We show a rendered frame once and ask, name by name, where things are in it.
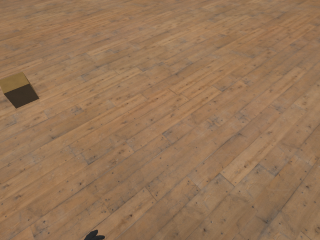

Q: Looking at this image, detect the carton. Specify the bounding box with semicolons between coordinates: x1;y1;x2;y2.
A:
0;72;39;109

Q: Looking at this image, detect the left robot hand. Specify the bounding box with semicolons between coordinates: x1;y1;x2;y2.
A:
84;229;105;240

